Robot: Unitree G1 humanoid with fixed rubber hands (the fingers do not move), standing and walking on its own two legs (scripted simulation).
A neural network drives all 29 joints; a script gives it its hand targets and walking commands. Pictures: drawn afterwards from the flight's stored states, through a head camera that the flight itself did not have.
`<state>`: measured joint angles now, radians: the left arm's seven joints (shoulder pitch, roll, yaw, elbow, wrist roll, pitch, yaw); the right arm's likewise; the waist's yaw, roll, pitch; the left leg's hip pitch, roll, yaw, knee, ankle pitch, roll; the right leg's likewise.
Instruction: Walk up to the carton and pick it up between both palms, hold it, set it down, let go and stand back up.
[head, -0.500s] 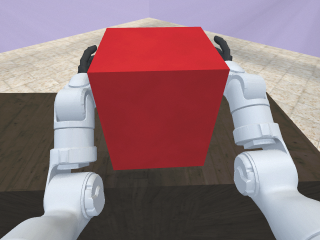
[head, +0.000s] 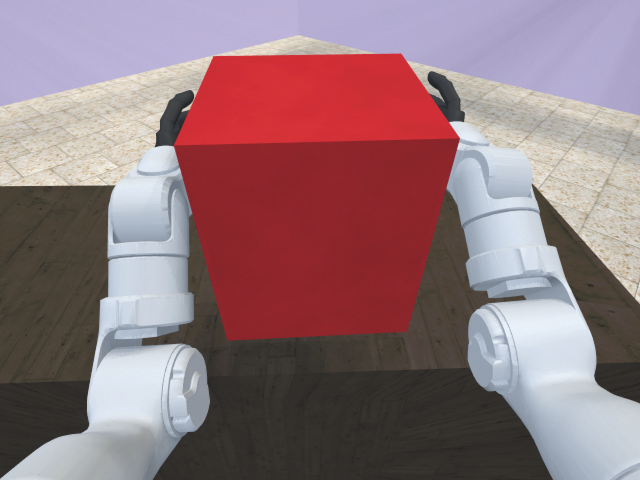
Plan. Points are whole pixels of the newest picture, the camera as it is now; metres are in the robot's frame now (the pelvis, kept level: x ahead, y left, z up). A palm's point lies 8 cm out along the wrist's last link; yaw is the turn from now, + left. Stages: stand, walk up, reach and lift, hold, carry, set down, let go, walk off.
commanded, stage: hold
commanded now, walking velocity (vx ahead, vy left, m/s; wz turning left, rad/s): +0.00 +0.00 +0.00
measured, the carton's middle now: (313, 198) +0.35 +0.00 +0.23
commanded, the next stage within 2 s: set down in 0.48 s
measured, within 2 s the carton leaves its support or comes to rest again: neither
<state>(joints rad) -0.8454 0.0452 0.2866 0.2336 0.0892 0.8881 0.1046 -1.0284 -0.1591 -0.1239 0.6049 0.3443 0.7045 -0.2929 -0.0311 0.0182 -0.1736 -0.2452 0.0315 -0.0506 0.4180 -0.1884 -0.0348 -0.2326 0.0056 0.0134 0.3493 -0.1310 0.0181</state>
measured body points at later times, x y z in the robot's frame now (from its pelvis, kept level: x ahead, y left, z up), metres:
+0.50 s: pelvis +0.00 +0.00 +0.00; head -0.06 +0.00 +0.45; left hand +0.38 +0.16 +0.27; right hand +0.40 -0.15 +0.29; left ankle +0.02 +0.14 -0.74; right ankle +0.03 -0.13 -0.74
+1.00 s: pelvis +0.01 +0.00 +0.00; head -0.03 +0.01 +0.45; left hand +0.43 +0.17 +0.27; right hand +0.44 -0.14 +0.27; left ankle +0.02 +0.14 -0.74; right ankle +0.03 -0.13 -0.74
